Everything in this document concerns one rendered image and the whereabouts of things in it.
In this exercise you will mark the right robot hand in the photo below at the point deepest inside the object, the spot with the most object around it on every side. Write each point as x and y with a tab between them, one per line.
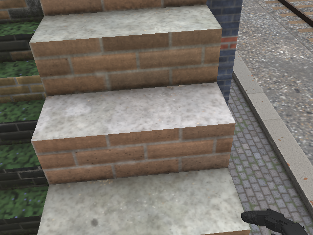
274	221

